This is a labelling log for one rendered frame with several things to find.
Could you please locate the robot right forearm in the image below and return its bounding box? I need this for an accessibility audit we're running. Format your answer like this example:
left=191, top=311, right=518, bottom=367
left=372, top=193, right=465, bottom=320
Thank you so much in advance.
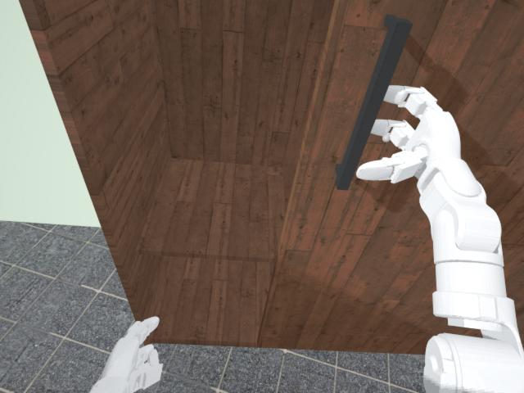
left=417, top=157, right=524, bottom=364

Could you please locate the handle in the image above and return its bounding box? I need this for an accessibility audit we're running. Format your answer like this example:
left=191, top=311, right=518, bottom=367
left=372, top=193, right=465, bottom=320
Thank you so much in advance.
left=335, top=14, right=413, bottom=191

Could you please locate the left robot hand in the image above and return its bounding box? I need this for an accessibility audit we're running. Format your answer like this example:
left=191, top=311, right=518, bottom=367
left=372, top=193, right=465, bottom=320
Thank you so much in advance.
left=101, top=316, right=163, bottom=393

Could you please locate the robot right upper arm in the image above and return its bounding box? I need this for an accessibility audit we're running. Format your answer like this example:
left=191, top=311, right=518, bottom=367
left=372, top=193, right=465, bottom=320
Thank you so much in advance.
left=423, top=333, right=524, bottom=393

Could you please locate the robot left forearm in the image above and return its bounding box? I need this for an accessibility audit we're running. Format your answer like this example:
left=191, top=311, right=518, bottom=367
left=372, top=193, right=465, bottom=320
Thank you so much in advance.
left=89, top=376, right=130, bottom=393

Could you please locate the right robot hand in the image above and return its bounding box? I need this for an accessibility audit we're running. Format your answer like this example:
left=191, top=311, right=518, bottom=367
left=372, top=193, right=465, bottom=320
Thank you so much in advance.
left=356, top=85, right=461, bottom=183

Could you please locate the wardrobe door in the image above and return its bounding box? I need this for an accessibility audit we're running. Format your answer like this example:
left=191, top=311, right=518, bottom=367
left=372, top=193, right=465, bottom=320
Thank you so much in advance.
left=480, top=305, right=524, bottom=348
left=257, top=0, right=524, bottom=355

